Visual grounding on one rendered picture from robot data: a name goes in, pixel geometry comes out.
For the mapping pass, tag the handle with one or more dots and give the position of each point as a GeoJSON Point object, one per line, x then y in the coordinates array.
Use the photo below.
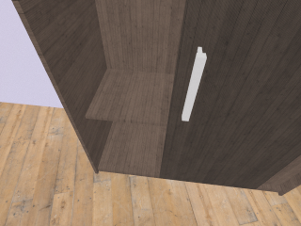
{"type": "Point", "coordinates": [197, 71]}

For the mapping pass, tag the wardrobe door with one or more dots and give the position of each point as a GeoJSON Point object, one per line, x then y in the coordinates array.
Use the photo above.
{"type": "Point", "coordinates": [245, 123]}
{"type": "Point", "coordinates": [286, 173]}

